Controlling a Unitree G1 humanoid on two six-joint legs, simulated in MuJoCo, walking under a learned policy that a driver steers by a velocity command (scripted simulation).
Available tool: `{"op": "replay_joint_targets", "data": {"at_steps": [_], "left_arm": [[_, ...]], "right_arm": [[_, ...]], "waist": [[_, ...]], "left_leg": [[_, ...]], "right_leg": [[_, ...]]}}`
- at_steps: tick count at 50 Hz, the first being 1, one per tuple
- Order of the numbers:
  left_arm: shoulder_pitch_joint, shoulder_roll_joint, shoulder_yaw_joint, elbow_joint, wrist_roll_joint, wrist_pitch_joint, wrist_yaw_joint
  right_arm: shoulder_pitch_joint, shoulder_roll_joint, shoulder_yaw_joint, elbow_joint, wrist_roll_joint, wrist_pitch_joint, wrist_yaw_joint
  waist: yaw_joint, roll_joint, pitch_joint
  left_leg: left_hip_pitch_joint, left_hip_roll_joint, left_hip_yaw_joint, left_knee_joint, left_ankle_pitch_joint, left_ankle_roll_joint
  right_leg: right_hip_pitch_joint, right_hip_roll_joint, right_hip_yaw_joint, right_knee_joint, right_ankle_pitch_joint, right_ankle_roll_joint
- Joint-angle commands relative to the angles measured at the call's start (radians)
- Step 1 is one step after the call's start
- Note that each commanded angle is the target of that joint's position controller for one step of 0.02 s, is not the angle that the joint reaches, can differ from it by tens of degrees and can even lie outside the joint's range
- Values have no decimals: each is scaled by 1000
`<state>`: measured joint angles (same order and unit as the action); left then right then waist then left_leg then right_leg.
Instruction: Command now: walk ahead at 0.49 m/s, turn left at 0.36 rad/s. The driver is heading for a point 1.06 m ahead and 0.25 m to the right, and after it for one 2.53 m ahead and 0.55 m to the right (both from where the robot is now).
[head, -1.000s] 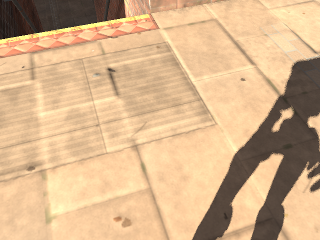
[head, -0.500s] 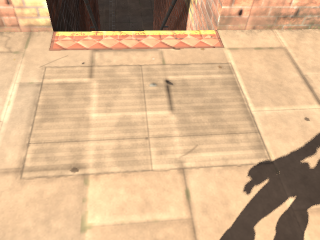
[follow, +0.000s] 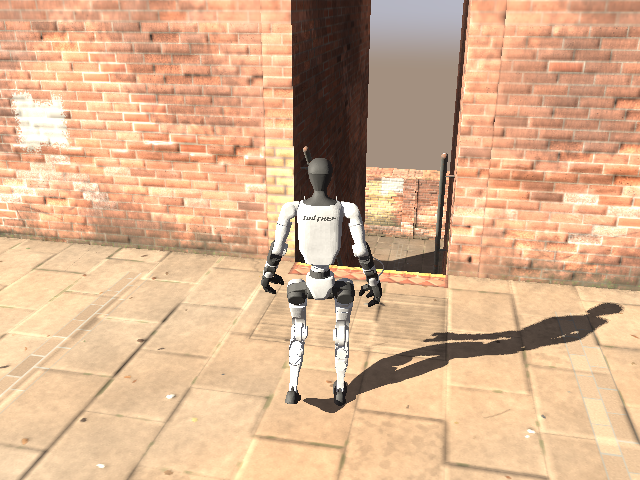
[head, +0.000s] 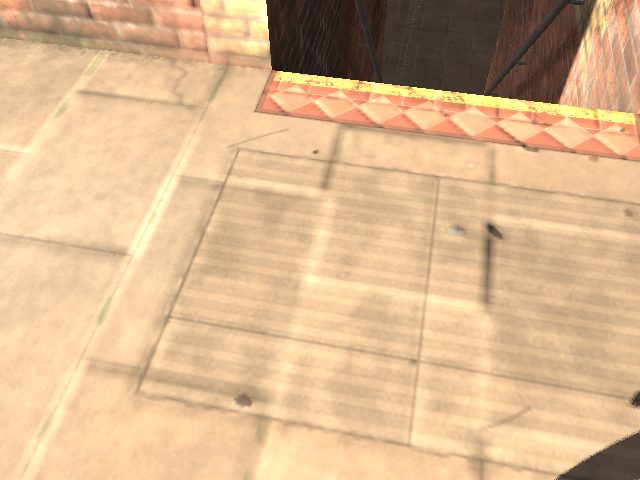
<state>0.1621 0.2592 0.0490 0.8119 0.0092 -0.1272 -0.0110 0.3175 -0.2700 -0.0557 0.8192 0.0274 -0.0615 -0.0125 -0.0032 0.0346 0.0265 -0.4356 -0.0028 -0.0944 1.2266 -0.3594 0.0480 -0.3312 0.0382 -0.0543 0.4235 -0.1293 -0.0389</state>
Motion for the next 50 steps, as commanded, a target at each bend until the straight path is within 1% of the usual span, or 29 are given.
{"op": "replay_joint_targets", "data": {"at_steps": [1,3,5,9,12,14,16,17,18,19,20,21,22,23,25,28,32,35,39,40,42,43,44,45,46,47,48,49,50], "left_arm": [[51,76,18,-7,0,-13,-10],[66,106,27,14,-11,-20,-13],[83,137,35,25,-14,-15,-9],[125,169,37,43,-27,5,-4],[197,179,34,73,-41,21,-6],[207,192,35,82,-45,34,-4],[186,200,33,80,-43,46,1],[184,161,19,73,-33,45,1],[184,76,-12,35,0,38,1],[289,7,-28,27,-34,19,1],[245,123,3,44,-60,16,5],[185,147,15,25,-65,17,6],[160,131,16,27,-54,27,13],[151,119,22,25,-41,39,15],[169,81,22,28,-44,64,7],[129,55,24,1,-41,83,4],[22,40,20,-45,-32,83,-11],[-91,27,10,-91,-26,81,-31],[-188,28,6,-154,-32,79,-56],[-193,34,9,-166,-33,80,-61],[-146,64,26,-176,-35,84,-63],[-59,95,43,-162,-39,86,-61],[91,146,73,-127,-40,87,-53],[251,232,111,-87,-36,96,-30],[220,344,124,-94,-38,90,-20],[266,277,102,-121,-25,76,-23],[234,211,84,-110,-19,63,-27],[165,173,73,-120,-29,56,-27],[87,136,61,-137,-30,56,-26]], "right_arm": [[47,-24,-8,-65,2,-3,4],[-10,-13,0,-94,-10,1,3],[-76,-16,7,-120,-23,-7,7],[-213,-16,19,-154,-16,-24,24],[-307,-34,17,-193,-7,-29,34],[-314,-59,8,-208,-4,-38,41],[-191,-103,-18,-175,-9,-46,38],[-35,-159,-47,-134,-15,-46,28],[149,-256,-73,-114,-33,-39,12],[170,-285,-73,-106,-47,-32,19],[140,-184,-50,-110,-38,-39,26],[70,-134,-33,-117,-27,-45,29],[-8,-99,-21,-122,-26,-49,34],[-58,-71,-16,-120,-27,-53,38],[-88,-55,-18,-102,-39,-66,36],[-63,-77,-31,-68,-45,-75,20],[-39,-106,-41,-37,-44,-63,1],[-3,-133,-49,-17,-36,-53,-9],[44,-153,-57,12,-19,-28,-11],[40,-162,-59,13,-16,-21,-11],[18,-195,-67,6,-10,-8,-16],[5,-210,-70,2,-7,0,-19],[-17,-216,-69,-4,-1,7,-21],[-13,-196,-60,-22,-13,-1,-24],[89,-23,-9,-76,-50,-30,-6],[-8,-91,-12,-99,-9,-79,8],[-116,-136,-25,-130,27,-97,14],[-126,-127,-21,-131,14,-104,7],[-119,-132,-27,-114,-15,-100,-2]], "waist": [[-9,-100,-48],[-11,-89,-16],[0,-74,-12],[47,-88,5],[77,-103,24],[59,-114,27],[-25,-113,-30],[-96,-85,-127],[-154,94,-296],[-96,321,-381],[-112,166,-282],[-88,127,-181],[-53,68,-131],[-26,76,-84],[9,82,-60],[17,36,-25],[-5,22,18],[-47,5,56],[-71,6,85],[-62,14,78],[-16,55,17],[36,72,-37],[123,60,-116],[190,-21,-201],[48,-297,-271],[119,-190,-416],[130,-132,-267],[80,-61,-177],[33,-27,-121]], "left_leg": [[-165,106,-28,-33,46,4],[-202,125,-12,-140,80,-5],[-229,143,9,-258,174,-15],[-156,111,75,-506,343,-25],[-126,87,87,-607,328,-23],[-89,67,88,-669,273,-6],[113,25,116,-741,254,17],[340,55,83,-741,260,47],[622,299,-174,-741,268,112],[792,455,-575,-891,71,232],[696,424,-542,-927,5,203],[587,392,-381,-936,53,168],[478,344,-268,-964,138,147],[400,304,-173,-1000,194,134],[321,267,-52,-1048,314,124],[323,270,62,-1071,459,134],[354,265,169,-1095,443,123],[393,281,229,-1099,438,113],[512,309,280,-1040,512,95],[529,312,296,-1006,595,86],[544,308,324,-877,938,66],[537,299,336,-748,1083,55],[468,265,356,-546,1093,28],[228,221,352,-246,812,-22],[-237,17,254,119,-192,-85],[-346,-20,6,231,-240,-66],[-429,30,-5,206,-136,-39],[-393,76,-2,114,-42,-24],[-316,110,2,31,6,-30]], "right_leg": [[158,-270,296,-270,9,-190],[140,-279,249,-306,67,-213],[157,-281,209,-321,105,-218],[154,-237,103,-301,132,-173],[202,-265,133,-267,90,-157],[240,-292,169,-223,72,-142],[222,-266,160,-85,188,-106],[144,-204,111,119,233,-71],[-66,-120,41,484,-68,-19],[-367,-6,97,754,-457,7],[-447,-54,188,871,-413,1],[-472,-92,181,872,-312,-11],[-427,-132,169,838,-227,-3],[-397,-157,168,788,-167,4],[-324,-172,162,764,-94,11],[-379,-168,178,713,-11,22],[-414,-155,160,497,142,27],[-412,-150,93,365,195,12],[-430,-135,27,269,104,-25],[-403,-120,3,253,60,-40],[-269,-53,-61,249,-40,-79],[-153,-9,-86,244,-83,-103],[67,37,-91,170,-32,-139],[377,-30,67,131,-3,-189],[698,-301,633,56,-101,-368],[755,-382,913,-123,-229,-419],[668,-355,765,-146,-153,-355],[510,-309,628,-139,-60,-315],[361,-264,521,-143,41,-283]]}}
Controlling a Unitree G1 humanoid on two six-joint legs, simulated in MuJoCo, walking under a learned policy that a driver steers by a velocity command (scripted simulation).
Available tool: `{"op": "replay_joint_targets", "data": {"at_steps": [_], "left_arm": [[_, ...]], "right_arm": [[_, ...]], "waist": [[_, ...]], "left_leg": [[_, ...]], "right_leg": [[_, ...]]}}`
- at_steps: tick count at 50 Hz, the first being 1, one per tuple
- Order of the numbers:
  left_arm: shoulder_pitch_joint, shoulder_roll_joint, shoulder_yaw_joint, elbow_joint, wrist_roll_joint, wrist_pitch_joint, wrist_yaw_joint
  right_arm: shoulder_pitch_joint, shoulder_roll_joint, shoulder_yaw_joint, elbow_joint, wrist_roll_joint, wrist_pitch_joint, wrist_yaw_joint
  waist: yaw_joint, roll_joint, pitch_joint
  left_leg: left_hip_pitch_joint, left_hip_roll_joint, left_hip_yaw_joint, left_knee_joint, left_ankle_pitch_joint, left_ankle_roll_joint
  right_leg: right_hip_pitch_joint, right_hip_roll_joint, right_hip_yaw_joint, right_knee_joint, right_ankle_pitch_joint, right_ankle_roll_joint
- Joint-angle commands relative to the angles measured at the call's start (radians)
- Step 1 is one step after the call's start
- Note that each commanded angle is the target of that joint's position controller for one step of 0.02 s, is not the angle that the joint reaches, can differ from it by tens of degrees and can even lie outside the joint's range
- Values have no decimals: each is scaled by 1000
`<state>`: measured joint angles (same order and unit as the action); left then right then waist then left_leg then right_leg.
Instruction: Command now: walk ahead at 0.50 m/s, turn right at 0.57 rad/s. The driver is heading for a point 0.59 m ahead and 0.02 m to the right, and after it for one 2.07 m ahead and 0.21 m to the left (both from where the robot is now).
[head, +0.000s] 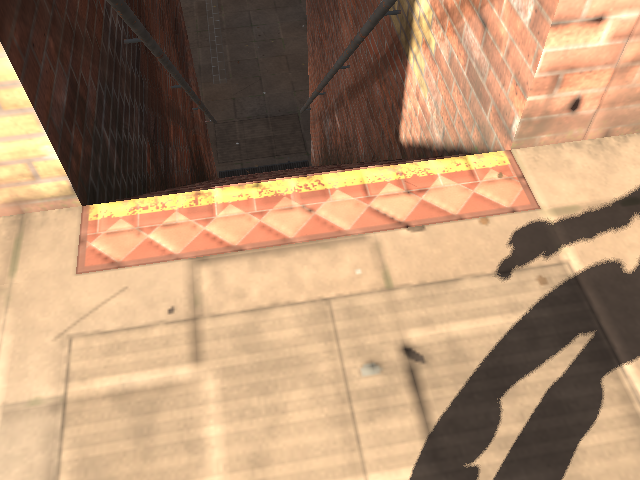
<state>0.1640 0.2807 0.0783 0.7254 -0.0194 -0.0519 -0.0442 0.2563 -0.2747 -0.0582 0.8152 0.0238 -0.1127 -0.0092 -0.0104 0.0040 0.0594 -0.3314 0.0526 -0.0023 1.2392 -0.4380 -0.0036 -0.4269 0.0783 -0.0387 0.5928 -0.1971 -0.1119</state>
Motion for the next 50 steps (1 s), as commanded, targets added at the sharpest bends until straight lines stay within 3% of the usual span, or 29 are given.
{"op": "replay_joint_targets", "data": {"at_steps": [1,4,7,10,14,17,18,19,20,21,22,23,24,25,26,29,32,34,38,41,42,43,44,45,46,47,50], "left_arm": [[45,91,23,-70,10,-21,11],[56,115,28,-72,7,-28,24],[113,145,36,-56,1,-25,44],[160,143,35,-43,-5,-13,54],[216,145,34,-24,-12,-2,59],[203,149,38,-27,-9,9,67],[182,142,36,-35,-8,12,67],[163,109,24,-45,-2,9,63],[162,55,2,-64,17,4,59],[331,-6,-17,-70,-13,-6,59],[343,84,-7,-38,-26,-10,60],[225,140,6,-47,-21,-8,58],[146,134,5,-67,-6,-8,59],[94,120,6,-85,9,-13,56],[92,103,6,-90,9,-15,50],[102,49,-9,-88,7,-10,41],[13,23,-27,-113,16,-17,37],[-51,12,-32,-124,19,-26,34],[-121,39,-20,-143,18,-40,24],[-25,86,6,-115,33,-45,28],[43,141,22,-109,45,-45,40],[135,212,37,-116,72,-31,57],[157,192,30,-115,55,-7,55],[133,147,20,-116,37,8,50],[80,115,10,-115,26,15,51],[20,90,1,-110,23,18,51],[-104,95,6,-100,48,16,51]], "right_arm": [[-30,-138,-34,-107,-24,-35,-6],[-32,-104,-32,-122,-40,-1,-5],[-147,-74,-19,-163,-45,7,-7],[-258,-51,-7,-190,-36,0,6],[-344,-79,-12,-223,-19,-17,28],[-306,-113,-28,-223,-15,-32,35],[-239,-125,-37,-207,-16,-37,32],[-130,-152,-51,-184,-26,-42,27],[28,-204,-64,-170,-44,-42,19],[132,-271,-83,-120,-54,-31,25],[135,-179,-65,-120,-23,-26,32],[87,-115,-47,-128,-16,-19,28],[32,-101,-38,-135,-26,-10,28],[2,-88,-31,-128,-30,-5,28],[-12,-75,-23,-124,-38,-5,28],[0,-85,-25,-98,-24,-12,31],[15,-138,-37,-78,-15,-6,26],[24,-146,-35,-64,-10,8,23],[103,-165,-36,-23,3,37,16],[61,-158,-34,-37,12,49,3],[61,-125,-23,-54,-1,44,1],[118,-47,2,-77,-25,36,1],[228,-56,8,-67,-10,41,-2],[213,-138,-18,-54,5,58,-4],[148,-139,-24,-68,8,77,-10],[125,-129,-27,-67,1,100,-19],[143,-91,-32,-78,-9,158,-36]], "waist": [[4,-12,-138],[-20,-14,-110],[15,-35,-74],[63,-77,-67],[93,-96,-61],[60,-131,-69],[21,-143,-90],[-34,-131,-162],[-96,-42,-307],[-33,306,-424],[-53,250,-370],[-80,137,-225],[-64,55,-146],[-46,37,-82],[-18,56,-69],[6,95,-71],[-13,73,-61],[-27,73,-43],[-44,100,-77],[31,94,-135],[56,50,-200],[69,-150,-332],[58,-305,-482],[62,-202,-432],[47,-159,-328],[25,-126,-251],[-39,-164,-152]], "left_leg": [[-344,76,-98,-31,119,15],[-290,72,-70,-150,175,-26],[-312,39,-49,-351,344,-56],[-253,-14,-41,-581,507,-53],[-220,-50,-61,-715,507,-35],[-152,-61,-73,-767,390,0],[-61,-69,-56,-800,382,22],[109,-40,-59,-817,409,59],[378,123,-211,-786,381,130],[709,334,-677,-859,198,308],[691,358,-806,-922,-30,305],[565,310,-654,-939,-34,260],[433,266,-528,-953,70,233],[327,228,-445,-977,182,229],[261,195,-377,-1000,256,218],[197,166,-272,-1051,389,237],[178,163,-192,-1084,455,242],[137,122,-127,-1058,622,217],[188,121,-132,-951,730,175],[171,81,-157,-796,676,108],[91,18,-131,-662,554,63],[-175,-76,-63,-356,91,-5],[-268,-90,-88,-135,-310,-30],[-310,-51,-116,-28,-267,-46],[-368,-26,-79,6,-209,-54],[-362,0,-67,-10,-150,-67],[-194,10,-27,-44,-3,-87]], "right_leg": [[360,-274,446,-333,184,-199],[234,-235,363,-369,324,-202],[193,-188,298,-367,352,-168],[184,-149,281,-340,251,-119],[264,-188,379,-273,170,-105],[332,-218,466,-193,187,-85],[327,-202,470,-146,239,-70],[300,-155,425,-28,314,-40],[176,-99,346,237,190,-3],[-194,48,231,561,-319,71],[-331,-19,258,701,-372,80],[-368,-53,248,737,-279,86],[-344,-86,208,716,-211,88],[-328,-110,196,658,-167,88],[-281,-139,185,610,-141,85],[-231,-163,127,476,-123,95],[-220,-180,95,289,3,107],[-139,-150,65,141,98,116],[-31,-80,64,-16,206,116],[186,-69,66,-170,318,71],[353,-162,125,-160,551,33],[660,-425,329,-68,926,-82],[727,-563,498,-74,928,-194],[634,-513,459,-119,732,-185],[540,-466,389,-160,561,-156],[420,-426,327,-210,424,-137],[122,-359,166,-332,232,-122]]}}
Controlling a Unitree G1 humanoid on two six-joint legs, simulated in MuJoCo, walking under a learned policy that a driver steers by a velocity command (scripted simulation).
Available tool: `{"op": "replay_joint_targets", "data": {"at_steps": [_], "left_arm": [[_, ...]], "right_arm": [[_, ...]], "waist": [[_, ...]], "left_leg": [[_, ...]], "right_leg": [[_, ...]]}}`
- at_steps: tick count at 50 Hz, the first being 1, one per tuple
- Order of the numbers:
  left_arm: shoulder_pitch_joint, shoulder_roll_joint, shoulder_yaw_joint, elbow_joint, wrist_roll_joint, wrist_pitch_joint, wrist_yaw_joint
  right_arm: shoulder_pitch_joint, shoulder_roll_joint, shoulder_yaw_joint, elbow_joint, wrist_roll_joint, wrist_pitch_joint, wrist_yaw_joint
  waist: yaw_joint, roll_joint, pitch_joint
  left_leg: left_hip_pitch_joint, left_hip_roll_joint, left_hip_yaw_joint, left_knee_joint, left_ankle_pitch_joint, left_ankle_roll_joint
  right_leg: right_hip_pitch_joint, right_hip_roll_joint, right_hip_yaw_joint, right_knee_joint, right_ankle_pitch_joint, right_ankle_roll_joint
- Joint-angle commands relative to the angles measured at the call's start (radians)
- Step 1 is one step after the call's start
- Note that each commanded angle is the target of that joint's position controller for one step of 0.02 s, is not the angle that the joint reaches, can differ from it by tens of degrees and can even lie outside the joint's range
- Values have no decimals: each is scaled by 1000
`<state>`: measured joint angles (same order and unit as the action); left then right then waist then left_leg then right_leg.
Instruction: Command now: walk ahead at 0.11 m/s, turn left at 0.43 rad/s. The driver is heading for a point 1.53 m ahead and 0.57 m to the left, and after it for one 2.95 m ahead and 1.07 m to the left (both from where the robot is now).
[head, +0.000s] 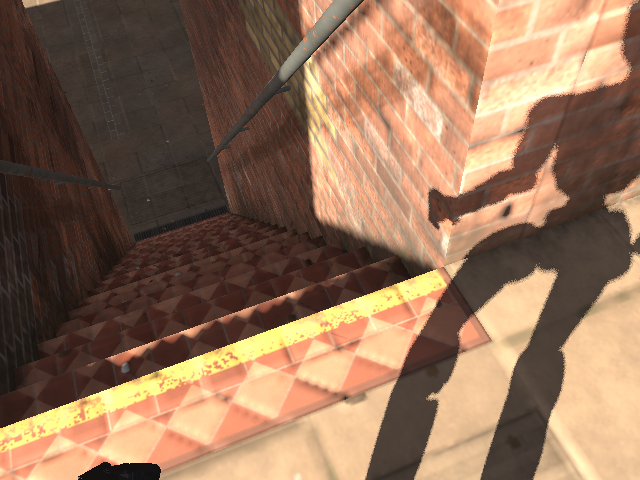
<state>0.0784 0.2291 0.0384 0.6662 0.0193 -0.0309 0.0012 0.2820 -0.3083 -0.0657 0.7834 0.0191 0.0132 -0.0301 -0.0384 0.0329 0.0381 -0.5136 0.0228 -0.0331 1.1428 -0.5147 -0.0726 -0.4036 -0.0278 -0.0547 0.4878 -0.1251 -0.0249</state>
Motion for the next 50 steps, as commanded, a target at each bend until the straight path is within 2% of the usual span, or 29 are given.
{"op": "replay_joint_targets", "data": {"at_steps": [1,5,8,11,12,13,14,15,16,17,18,19,22,25,28,30,31,34,36,37,38,39,40,41,42,43,46,48,50], "left_arm": [[-31,145,47,-35,10,-9,9],[-23,169,58,-4,-3,-6,28],[-8,203,70,17,-17,10,30],[-9,223,77,38,-41,24,26],[9,206,74,51,-46,30,26],[61,169,68,76,-39,37,24],[98,113,53,55,7,40,17],[-14,145,60,11,5,36,27],[-57,174,71,5,-15,37,34],[-33,177,76,18,-23,42,41],[-7,180,81,43,-12,45,50],[10,184,84,50,-4,47,54],[30,162,80,55,-17,39,48],[-10,134,66,42,-19,34,41],[-23,142,63,40,-27,22,36],[-18,141,61,40,-29,17,25],[-12,147,63,47,-31,16,19],[8,153,65,42,-33,6,4],[59,157,70,53,-32,-3,-5],[92,179,78,63,-24,-4,-4],[114,246,93,58,-7,2,2],[82,308,100,60,25,10,5],[37,244,85,26,25,4,10],[-1,193,71,14,8,6,18],[-36,173,65,5,-5,10,23],[-43,161,60,0,-20,11,26],[19,170,57,12,-11,27,35],[54,189,62,20,-9,32,34],[42,215,69,20,-16,35,25]], "right_arm": [[108,-51,-26,-57,-6,37,-15],[2,-31,-16,-115,-13,34,5],[-36,-53,-20,-145,-10,38,27],[-17,-63,-30,-153,-12,42,42],[9,-72,-38,-143,-15,40,41],[38,-113,-53,-139,-20,37,34],[40,-243,-80,-168,-22,35,14],[38,-265,-76,-196,-52,17,22],[25,-228,-67,-195,-60,-4,29],[-33,-204,-61,-200,-45,-17,28],[-79,-168,-51,-210,-26,-18,24],[-109,-152,-43,-218,-16,-16,17],[-98,-130,-33,-231,-20,-11,3],[-67,-149,-43,-231,-12,-5,-5],[-57,-173,-53,-236,-11,9,-19],[-71,-178,-57,-244,-15,14,-16],[-86,-172,-55,-255,-17,15,-7],[-102,-165,-55,-264,-5,20,6],[-132,-162,-55,-270,9,27,3],[-136,-148,-51,-276,12,30,-2],[-93,-98,-39,-277,2,30,-2],[-87,-109,-42,-311,7,22,-3],[-68,-201,-70,-288,-16,15,-3],[-44,-218,-85,-258,-4,18,3],[-24,-191,-82,-232,0,29,1],[-24,-167,-77,-229,-2,39,0],[-87,-97,-51,-258,7,42,7],[-128,-74,-38,-275,0,39,8],[-137,-54,-24,-282,-10,37,13]], "waist": [[-15,-192,-121],[12,-160,-138],[25,-167,-144],[3,-154,-132],[-3,-131,-131],[1,-29,-107],[49,293,-86],[-16,279,-101],[-23,173,-105],[14,126,-92],[33,83,-105],[49,98,-115],[54,92,-157],[31,92,-151],[22,119,-130],[21,125,-134],[19,125,-139],[25,133,-147],[64,124,-150],[75,99,-158],[49,-70,-184],[14,-355,-121],[25,-255,-111],[4,-180,-104],[-6,-147,-83],[5,-152,-70],[49,-169,-65],[75,-188,-87],[78,-207,-106]], "left_leg": [[3,42,11,18,105,-15],[55,66,21,-194,204,17],[108,57,49,-301,198,41],[202,25,97,-497,247,90],[270,-4,107,-577,295,115],[342,19,25,-694,422,155],[457,280,-341,-762,744,269],[376,370,-491,-821,729,420],[360,322,-428,-837,639,403],[352,270,-358,-826,593,345],[357,236,-319,-813,567,302],[339,216,-290,-806,608,289],[364,174,-262,-791,658,289],[407,166,-299,-777,602,292],[370,162,-363,-780,501,294],[340,155,-395,-775,486,305],[332,148,-409,-768,514,307],[348,136,-478,-737,590,301],[328,98,-482,-695,586,263],[263,60,-457,-657,494,220],[126,-31,-345,-484,216,160],[-80,-187,-137,-291,-122,95],[-98,-106,-146,-62,-118,48],[-86,-91,-137,17,-46,35],[-91,-84,-122,59,12,15],[-125,-79,-117,104,64,-1],[-122,-65,-52,29,114,-25],[-96,-44,-40,-103,98,-31],[9,-22,-8,-245,71,-23]], "right_leg": [[77,-250,148,-240,145,-211],[119,-276,79,-234,155,-215],[156,-305,66,-214,127,-204],[173,-303,38,-136,61,-147],[146,-274,8,-74,-2,-103],[74,-212,-55,66,-110,-28],[-186,-54,-168,401,-441,89],[-298,32,10,601,-559,99],[-314,15,82,680,-489,79],[-319,0,106,681,-393,63],[-314,-11,119,674,-327,63],[-284,-6,120,682,-279,70],[-238,21,123,649,-206,85],[-230,32,137,473,-188,100],[-161,48,149,331,-219,109],[-99,62,151,273,-225,105],[-71,66,149,258,-226,99],[-11,76,152,155,-247,77],[99,75,135,-41,-132,52],[210,24,152,-128,-9,29],[341,-172,313,-154,94,-44],[317,-354,548,-192,297,-223],[272,-405,548,-187,322,-286],[251,-338,437,-167,289,-241],[246,-264,343,-154,239,-191],[263,-243,300,-149,240,-179],[295,-200,206,-156,289,-196],[353,-216,199,-145,315,-208],[334,-225,175,-135,331,-210]]}}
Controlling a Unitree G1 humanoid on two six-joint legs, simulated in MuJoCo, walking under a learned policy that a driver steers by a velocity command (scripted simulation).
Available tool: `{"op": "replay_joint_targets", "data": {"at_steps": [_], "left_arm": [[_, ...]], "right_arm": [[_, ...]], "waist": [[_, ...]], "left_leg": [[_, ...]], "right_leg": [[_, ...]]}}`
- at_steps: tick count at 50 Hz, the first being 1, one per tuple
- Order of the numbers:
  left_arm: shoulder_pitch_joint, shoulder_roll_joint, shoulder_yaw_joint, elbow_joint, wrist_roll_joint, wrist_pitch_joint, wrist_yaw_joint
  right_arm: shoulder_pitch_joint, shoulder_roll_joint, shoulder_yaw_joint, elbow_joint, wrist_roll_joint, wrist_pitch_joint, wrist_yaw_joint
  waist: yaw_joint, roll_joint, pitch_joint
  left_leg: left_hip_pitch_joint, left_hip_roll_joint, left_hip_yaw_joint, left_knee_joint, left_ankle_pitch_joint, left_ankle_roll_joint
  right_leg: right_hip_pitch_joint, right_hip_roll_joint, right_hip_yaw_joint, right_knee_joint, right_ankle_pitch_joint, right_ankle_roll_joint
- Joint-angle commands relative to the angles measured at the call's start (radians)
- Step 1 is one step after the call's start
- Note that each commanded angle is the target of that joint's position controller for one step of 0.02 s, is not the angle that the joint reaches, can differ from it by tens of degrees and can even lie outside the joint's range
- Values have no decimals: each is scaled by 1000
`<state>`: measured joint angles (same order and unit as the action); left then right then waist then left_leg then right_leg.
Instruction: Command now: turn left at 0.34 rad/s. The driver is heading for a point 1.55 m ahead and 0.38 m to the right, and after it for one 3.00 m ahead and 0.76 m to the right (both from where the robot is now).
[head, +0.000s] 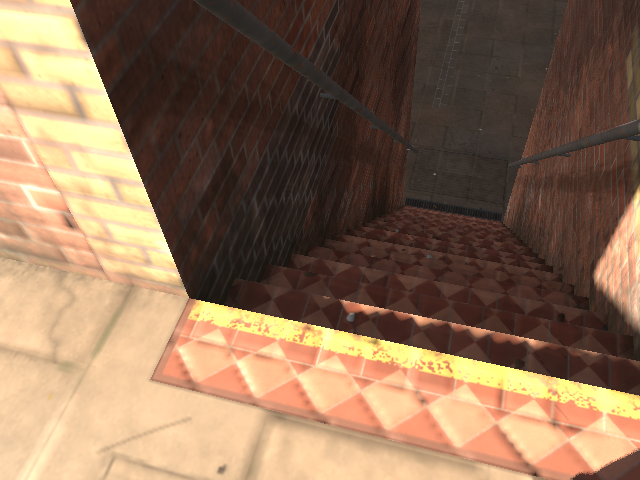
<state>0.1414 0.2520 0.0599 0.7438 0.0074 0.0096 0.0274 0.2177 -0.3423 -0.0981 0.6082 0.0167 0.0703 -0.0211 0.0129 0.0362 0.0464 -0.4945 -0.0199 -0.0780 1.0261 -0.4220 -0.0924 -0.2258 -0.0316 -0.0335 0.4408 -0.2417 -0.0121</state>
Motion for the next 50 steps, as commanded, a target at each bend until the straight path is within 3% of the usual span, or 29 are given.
{"op": "replay_joint_targets", "data": {"at_steps": [1,4,6,7,8,9,10,11,14,18,22,24,26,27,28,29,30,32,33,34,36,37,39,42,44,47,49,50], "left_arm": [[-25,203,50,-57,-7,-5,-7],[-17,212,46,-42,-26,-5,-19],[1,178,30,-20,-41,-9,-21],[44,137,13,-9,-19,-20,-26],[73,73,-12,-25,32,-34,-39],[-13,100,-6,-44,12,-31,-27],[-38,147,6,-40,-5,-24,-20],[-23,138,7,-20,-9,-17,-20],[45,129,10,29,-12,4,-20],[20,145,14,6,-30,9,-20],[28,133,15,-16,-32,21,-25],[57,129,17,-19,-31,24,-31],[116,130,22,-10,-25,22,-39],[131,179,36,-16,-12,18,-35],[134,307,66,-41,-13,11,-20],[169,300,56,-55,26,-9,-31],[141,277,50,-64,32,-29,-36],[55,234,42,-80,-9,-36,-25],[41,215,34,-87,-22,-32,-16],[48,206,30,-92,-23,-26,-11],[102,192,29,-91,-29,-20,-3],[121,191,30,-93,-31,-20,0],[154,211,36,-85,-31,-21,12],[164,237,46,-88,-27,-25,19],[152,237,46,-98,-23,-30,10],[153,239,48,-106,-30,-30,-5],[149,236,47,-111,-32,-28,-10],[140,232,43,-118,-29,-25,-10]], "right_arm": [[-72,-21,11,-107,-8,-21,6],[-34,-36,6,-87,-2,-19,9],[24,-34,4,-57,-8,-22,12],[34,-77,-1,-65,-13,-23,5],[22,-152,-10,-86,-26,-18,-8],[-2,-76,15,-78,-48,-34,4],[-34,-42,25,-77,-55,-51,13],[-54,-15,34,-56,-56,-64,13],[-105,-26,35,-31,-46,-80,8],[-97,-68,13,-11,-35,-59,-10],[-108,-81,0,4,-22,-42,-19],[-137,-83,-5,10,-14,-39,-21],[-160,-78,-8,22,4,-33,-26],[-118,-53,-7,37,1,-35,-26],[-127,6,10,-1,-46,-39,-25],[-231,-11,7,-30,-34,-45,-33],[-220,-46,-5,-18,-14,-46,-34],[-183,-64,-18,20,-16,-42,-38],[-172,-68,-22,27,-20,-42,-40],[-156,-56,-21,33,-18,-43,-37],[-133,-48,-20,38,-9,-53,-24],[-152,-49,-19,35,-5,-61,-18],[-199,-56,-18,21,-2,-85,-11],[-223,-50,-12,25,1,-126,4],[-227,-38,-7,31,-1,-140,17],[-225,-42,-5,29,6,-163,31],[-205,-55,-8,32,14,-178,37],[-192,-55,-7,37,10,-185,39]], "waist": [[28,-222,-117],[13,-224,-116],[-24,-191,-110],[-8,-98,-157],[39,176,-195],[-18,214,-188],[-22,160,-138],[-13,149,-130],[10,121,-96],[-22,110,-78],[-29,94,-81],[-9,94,-89],[30,83,-96],[21,-29,-91],[-18,-321,-78],[64,-296,-107],[44,-183,-93],[3,-98,-70],[-6,-106,-79],[-10,-121,-95],[0,-130,-130],[15,-139,-108],[36,-172,-52],[48,-179,-36],[53,-178,-35],[54,-188,-29],[42,-190,-31],[27,-177,-33]], "left_leg": [[44,23,59,-188,-27,3],[165,6,96,-406,62,30],[342,-7,102,-692,292,82],[496,92,-25,-688,492,113],[587,299,-238,-624,824,211],[439,355,-283,-658,704,344],[400,311,-256,-685,602,347],[393,278,-209,-691,544,315],[317,237,-105,-679,600,277],[341,269,-90,-653,590,316],[367,323,-102,-642,600,340],[355,320,-72,-614,591,320],[313,280,-8,-536,491,253],[231,206,69,-396,325,168],[-27,43,192,-115,-59,42],[-114,-28,49,77,-297,36],[-142,3,-3,172,-250,43],[-172,37,-19,158,-86,44],[-152,44,-23,141,-25,35],[-122,31,-14,149,17,23],[-128,30,-2,82,92,16],[-150,33,0,14,117,16],[-173,30,-8,-129,127,9],[-133,23,-17,-300,162,4],[-72,14,-6,-366,181,9],[19,-5,1,-445,159,28],[97,-14,2,-496,168,47],[150,-21,12,-539,184,57]], "right_leg": [[135,-226,149,-86,461,-225],[115,-231,157,-49,445,-215],[43,-194,129,5,362,-144],[-47,-150,88,70,215,-58],[-192,-49,-9,230,-172,38],[-191,-38,37,274,-336,71],[-186,-47,51,334,-329,83],[-192,-52,62,350,-307,87],[-124,-49,63,376,-221,103],[-162,-23,25,385,-229,90],[-179,-20,3,378,-245,65],[-131,-9,-20,299,-194,43],[-26,20,-43,96,-14,-2],[55,-24,80,-22,193,-45],[168,-268,446,-69,548,-182],[135,-372,601,-132,580,-347],[139,-337,531,-128,510,-339],[151,-238,407,-105,404,-239],[153,-210,379,-106,406,-219],[148,-186,360,-108,425,-214],[191,-152,364,-157,132,-219],[199,-146,391,-195,-58,-220],[201,-155,459,-243,-234,-221],[198,-151,474,-242,-220,-218],[149,-133,462,-229,-187,-225],[74,-117,495,-208,-215,-229],[37,-112,535,-190,-227,-223],[16,-105,550,-175,-231,-217]]}}
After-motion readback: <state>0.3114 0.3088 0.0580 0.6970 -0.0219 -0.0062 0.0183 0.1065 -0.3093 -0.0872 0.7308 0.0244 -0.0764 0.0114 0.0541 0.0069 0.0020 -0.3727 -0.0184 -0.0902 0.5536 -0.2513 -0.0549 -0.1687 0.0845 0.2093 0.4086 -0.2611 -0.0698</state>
